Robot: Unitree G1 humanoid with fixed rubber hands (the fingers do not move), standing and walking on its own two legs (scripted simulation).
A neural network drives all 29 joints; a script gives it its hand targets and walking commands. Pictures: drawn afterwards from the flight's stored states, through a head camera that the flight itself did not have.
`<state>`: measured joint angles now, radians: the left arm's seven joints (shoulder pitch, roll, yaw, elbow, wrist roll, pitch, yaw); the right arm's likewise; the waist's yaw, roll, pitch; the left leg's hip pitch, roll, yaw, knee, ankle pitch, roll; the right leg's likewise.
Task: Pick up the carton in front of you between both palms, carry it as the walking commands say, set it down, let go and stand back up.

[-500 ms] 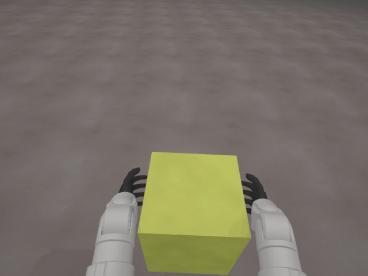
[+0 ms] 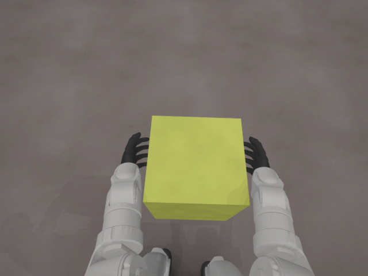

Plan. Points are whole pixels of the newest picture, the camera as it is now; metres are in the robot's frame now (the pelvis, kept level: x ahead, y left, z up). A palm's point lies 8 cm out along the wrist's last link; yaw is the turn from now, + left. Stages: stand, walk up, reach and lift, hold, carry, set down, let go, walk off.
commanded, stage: set down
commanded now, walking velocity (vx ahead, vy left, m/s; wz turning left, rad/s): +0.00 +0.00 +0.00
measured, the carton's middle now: (193, 174) +0.37 +0.00 -0.12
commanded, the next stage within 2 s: none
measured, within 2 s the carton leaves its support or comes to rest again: rests again in 1.88 s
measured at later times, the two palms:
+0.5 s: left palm (144, 168) +0.41 +0.15 -0.19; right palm (241, 170) +0.42 -0.15 -0.20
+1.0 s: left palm (151, 175) +0.44 +0.15 -0.36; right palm (229, 171) +0.47 -0.15 -0.36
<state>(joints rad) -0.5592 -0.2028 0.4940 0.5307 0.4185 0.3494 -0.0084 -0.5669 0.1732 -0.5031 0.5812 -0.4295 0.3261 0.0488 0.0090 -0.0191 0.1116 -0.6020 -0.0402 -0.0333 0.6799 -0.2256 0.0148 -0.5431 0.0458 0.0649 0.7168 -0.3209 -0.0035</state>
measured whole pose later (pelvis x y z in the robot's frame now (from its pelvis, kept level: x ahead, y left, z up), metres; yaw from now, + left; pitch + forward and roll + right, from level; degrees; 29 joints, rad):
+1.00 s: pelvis -0.05 +0.00 -0.25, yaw -2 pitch +46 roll -1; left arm -1.07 -0.04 0.50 0.61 0.19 0.29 0.12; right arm -1.17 -0.12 -0.37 0.82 -0.16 0.27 -0.03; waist 0.04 -0.01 -0.05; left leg -2.04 -0.11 -0.08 1.70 -0.46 -0.05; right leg -1.98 0.15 0.06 1.75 -0.58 0.03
